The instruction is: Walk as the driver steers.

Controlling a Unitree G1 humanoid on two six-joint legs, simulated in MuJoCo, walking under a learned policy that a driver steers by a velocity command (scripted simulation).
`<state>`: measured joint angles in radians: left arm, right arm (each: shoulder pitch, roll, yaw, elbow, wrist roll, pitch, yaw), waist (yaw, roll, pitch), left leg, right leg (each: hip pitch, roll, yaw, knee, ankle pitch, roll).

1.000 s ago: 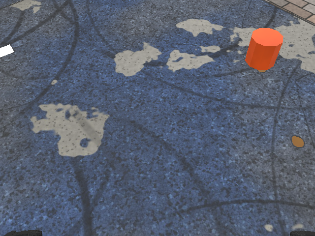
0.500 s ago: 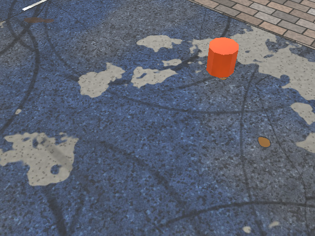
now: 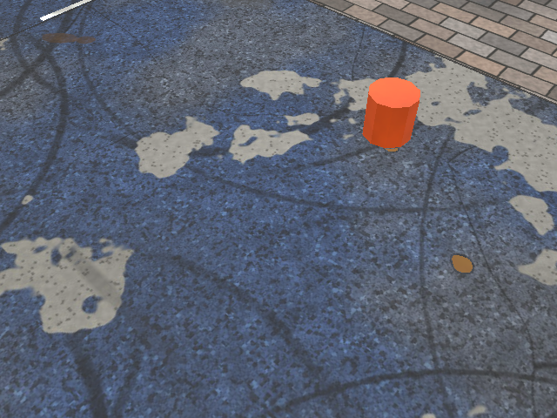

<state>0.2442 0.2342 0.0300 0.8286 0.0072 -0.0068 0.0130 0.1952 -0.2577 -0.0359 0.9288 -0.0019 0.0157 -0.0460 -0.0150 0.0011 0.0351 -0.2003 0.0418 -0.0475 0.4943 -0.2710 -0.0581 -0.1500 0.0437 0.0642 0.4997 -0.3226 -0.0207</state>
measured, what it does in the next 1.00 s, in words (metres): walks ahead: right foot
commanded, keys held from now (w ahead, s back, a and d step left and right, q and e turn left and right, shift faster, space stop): shift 0.20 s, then w+shift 0.80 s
